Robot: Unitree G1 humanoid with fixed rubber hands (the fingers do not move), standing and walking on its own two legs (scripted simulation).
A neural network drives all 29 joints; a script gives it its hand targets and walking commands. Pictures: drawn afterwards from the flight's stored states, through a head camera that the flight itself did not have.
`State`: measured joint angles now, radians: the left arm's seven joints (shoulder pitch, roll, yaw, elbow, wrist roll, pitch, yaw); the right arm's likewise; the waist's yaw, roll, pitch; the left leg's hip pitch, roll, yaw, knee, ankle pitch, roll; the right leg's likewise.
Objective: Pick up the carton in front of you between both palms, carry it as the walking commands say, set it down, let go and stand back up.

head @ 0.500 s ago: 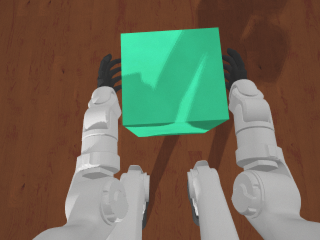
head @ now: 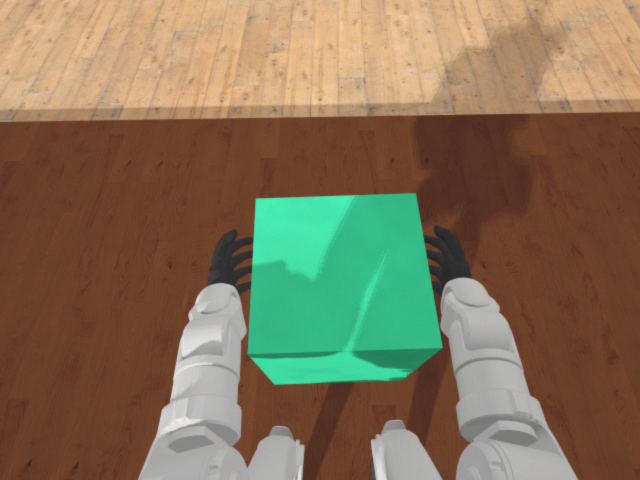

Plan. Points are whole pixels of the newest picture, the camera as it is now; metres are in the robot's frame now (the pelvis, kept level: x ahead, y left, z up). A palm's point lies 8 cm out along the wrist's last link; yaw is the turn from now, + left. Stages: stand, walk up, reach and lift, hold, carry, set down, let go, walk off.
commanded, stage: reach and lift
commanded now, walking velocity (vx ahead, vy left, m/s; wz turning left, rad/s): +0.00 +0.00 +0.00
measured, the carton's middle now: (337, 299) +0.39 -0.01 -0.10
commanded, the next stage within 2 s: hold in 1.52 s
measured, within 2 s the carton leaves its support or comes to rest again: neither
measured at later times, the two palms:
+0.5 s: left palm (175, 272) +0.34 +0.15 +0.12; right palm (497, 268) +0.33 -0.15 +0.12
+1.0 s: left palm (168, 268) +0.33 +0.15 +0.14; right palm (506, 262) +0.33 -0.15 +0.13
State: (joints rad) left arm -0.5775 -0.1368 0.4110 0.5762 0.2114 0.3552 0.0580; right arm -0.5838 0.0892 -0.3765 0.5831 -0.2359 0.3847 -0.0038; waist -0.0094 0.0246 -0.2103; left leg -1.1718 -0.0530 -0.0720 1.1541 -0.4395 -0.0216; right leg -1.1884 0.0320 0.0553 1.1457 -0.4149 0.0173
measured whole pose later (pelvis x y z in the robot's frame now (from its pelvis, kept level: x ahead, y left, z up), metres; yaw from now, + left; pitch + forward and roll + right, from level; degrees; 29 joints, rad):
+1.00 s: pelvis +0.03 +0.00 +0.11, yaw +0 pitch -4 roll +0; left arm -0.34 -0.17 0.32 0.37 0.30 0.60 -0.02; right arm -0.32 0.17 -0.30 0.35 -0.31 0.63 0.03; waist 0.00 0.01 0.03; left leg -0.15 -0.02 -0.08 0.45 -0.22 -0.01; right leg -0.17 0.02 0.07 0.44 -0.20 0.01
